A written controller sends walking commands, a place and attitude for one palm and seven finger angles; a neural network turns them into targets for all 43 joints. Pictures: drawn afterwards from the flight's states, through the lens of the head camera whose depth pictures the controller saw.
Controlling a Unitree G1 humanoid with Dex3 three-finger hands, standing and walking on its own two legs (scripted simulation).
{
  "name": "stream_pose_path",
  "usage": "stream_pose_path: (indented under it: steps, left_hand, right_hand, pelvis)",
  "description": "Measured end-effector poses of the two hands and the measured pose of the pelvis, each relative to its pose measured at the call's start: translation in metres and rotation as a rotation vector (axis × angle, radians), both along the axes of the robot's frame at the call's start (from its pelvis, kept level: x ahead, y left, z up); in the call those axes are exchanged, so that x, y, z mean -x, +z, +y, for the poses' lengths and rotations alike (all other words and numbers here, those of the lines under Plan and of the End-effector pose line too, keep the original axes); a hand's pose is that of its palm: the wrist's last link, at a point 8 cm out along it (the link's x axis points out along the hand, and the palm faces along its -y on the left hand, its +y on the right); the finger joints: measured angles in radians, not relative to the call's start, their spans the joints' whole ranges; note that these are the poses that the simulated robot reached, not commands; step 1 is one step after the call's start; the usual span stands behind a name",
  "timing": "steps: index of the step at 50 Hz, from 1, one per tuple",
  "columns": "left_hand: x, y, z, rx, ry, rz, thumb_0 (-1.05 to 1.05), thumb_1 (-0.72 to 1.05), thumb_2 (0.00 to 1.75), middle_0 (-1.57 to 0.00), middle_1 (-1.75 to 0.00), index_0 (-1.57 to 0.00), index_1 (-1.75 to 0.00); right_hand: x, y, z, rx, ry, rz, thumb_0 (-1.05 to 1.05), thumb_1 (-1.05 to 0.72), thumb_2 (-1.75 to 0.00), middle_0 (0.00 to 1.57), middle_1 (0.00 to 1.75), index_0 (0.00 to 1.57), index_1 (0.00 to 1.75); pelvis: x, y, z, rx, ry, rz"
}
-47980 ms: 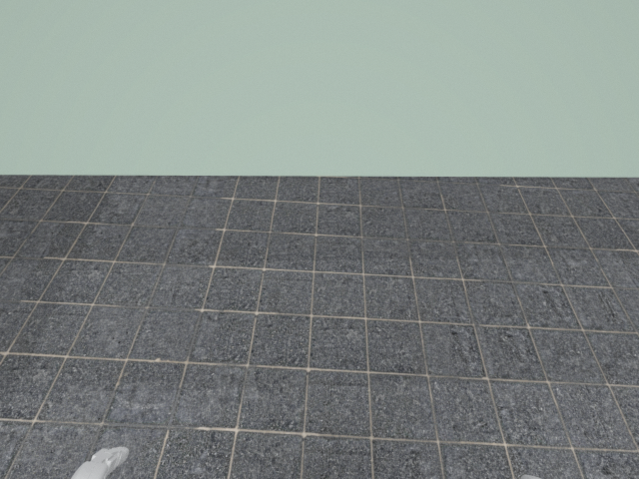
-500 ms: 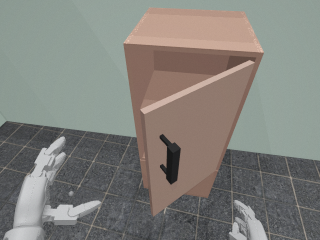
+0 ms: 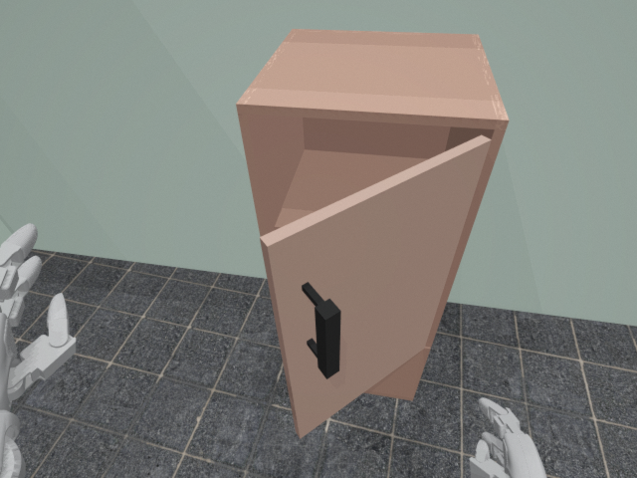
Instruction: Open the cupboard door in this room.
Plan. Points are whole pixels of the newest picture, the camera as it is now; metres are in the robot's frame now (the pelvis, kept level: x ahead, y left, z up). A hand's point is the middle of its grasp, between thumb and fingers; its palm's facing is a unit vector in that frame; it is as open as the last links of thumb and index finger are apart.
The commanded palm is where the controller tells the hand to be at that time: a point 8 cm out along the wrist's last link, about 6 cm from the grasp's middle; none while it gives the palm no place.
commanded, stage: draw the hand back to the body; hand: left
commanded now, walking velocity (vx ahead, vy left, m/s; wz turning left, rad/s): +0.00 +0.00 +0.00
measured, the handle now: (319, 331) +0.31 +0.04 +0.01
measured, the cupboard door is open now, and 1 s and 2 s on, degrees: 45 45 45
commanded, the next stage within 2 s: step back with the hand held close in 0.26 s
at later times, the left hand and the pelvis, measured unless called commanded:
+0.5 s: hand (82, 336) +0.19 +0.25 +0.17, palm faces +0.44 -0.78 -0.43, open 7.4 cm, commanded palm +0.13 +0.29 +0.18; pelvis -0.01 -0.02 +0.00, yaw +0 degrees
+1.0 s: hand out of the picture +0.11 +0.28 +0.16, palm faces +0.41 -0.77 -0.49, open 7.4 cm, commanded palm +0.06 +0.32 +0.18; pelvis -0.09 +0.02 -0.01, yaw +0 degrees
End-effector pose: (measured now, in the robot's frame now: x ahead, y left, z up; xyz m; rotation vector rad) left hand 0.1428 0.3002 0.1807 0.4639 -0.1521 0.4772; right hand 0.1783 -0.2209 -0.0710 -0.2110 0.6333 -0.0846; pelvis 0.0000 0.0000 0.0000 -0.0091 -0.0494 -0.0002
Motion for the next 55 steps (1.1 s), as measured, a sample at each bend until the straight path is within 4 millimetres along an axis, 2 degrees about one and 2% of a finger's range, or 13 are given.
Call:
stream_pose_path:
  steps: [7, 23, 26, 33, 40, 46, 55]
  left_hand:
    - [-0.002, -0.015, -0.016, 0.047, -0.026, 0.056, 0.01, 0.86, 0.88, -0.21, -0.3, -0.2, -0.3]
    - [-0.002, 0.002, -0.019, -0.02, -0.027, 0.011, 0.02, 0.89, 0.9, -0.21, -0.3, -0.21, -0.3]
    - [-0.005, 0.004, -0.015, -0.054, -0.04, 0.015, 0.02, 0.89, 0.9, -0.21, -0.3, -0.21, -0.3]
    - [-0.002, -0.011, -0.014, -0.063, -0.109, 0.115, 0.01, 0.89, 0.9, -0.21, -0.3, -0.21, -0.3]
    - [0.018, -0.006, 0.002, -0.1, -0.137, 0.074, 0.02, 0.89, 0.9, -0.22, -0.3, -0.21, -0.3]
    - [0.047, 0.001, 0.013, -0.127, -0.129, -0.004, 0.02, 0.89, 0.9, -0.21, -0.3, -0.21, -0.3]
    - [0.1, -0.005, 0.02, -0.151, -0.049, -0.071, 0.01, 0.89, 0.9, -0.21, -0.3, -0.21, -0.3]
  right_hand:
    - [0.002, -0.003, -0.008, 0.0, -0.007, 0.02, 0.01, -0.9, -0.9, 0.2, 0.3, 0.2, 0.3]
    - [0.006, -0.005, -0.016, -0.014, -0.015, 0.035, 0.01, -0.9, -0.9, 0.2, 0.3, 0.2, 0.3]
    - [0.012, -0.006, -0.021, -0.004, -0.033, 0.061, 0.01, -0.9, -0.9, 0.2, 0.3, 0.2, 0.3]
    - [0.034, -0.004, -0.03, 0.029, -0.117, 0.112, 0.01, -0.9, -0.9, 0.2, 0.3, 0.2, 0.3]
    - [0.061, 0.003, -0.022, 0.063, -0.15, 0.125, 0.01, -0.9, -0.9, 0.2, 0.3, 0.2, 0.3]
    - [0.082, 0.007, -0.006, 0.067, -0.121, 0.079, 0.01, -0.9, -0.9, 0.2, 0.3, 0.2, 0.3]
    - [0.114, -0.01, 0.011, 0.047, -0.036, 0.06, 0.01, -0.9, -0.9, 0.2, 0.3, 0.2, 0.3]
  pelvis:
    - [0.0, 0.002, -0.008, -0.004, 0.0, -0.006]
    - [0.005, 0.003, -0.016, 0.005, 0.007, -0.004]
    - [0.01, 0.003, -0.014, 0.01, 0.006, 0.019]
    - [0.022, 0.003, -0.002, 0.006, -0.012, 0.051]
    - [0.044, 0.0, 0.009, 0.007, -0.017, 0.049]
    - [0.068, -0.004, 0.018, 0.009, -0.015, 0.038]
    - [0.104, -0.018, 0.017, 0.017, 0.056, 0.012]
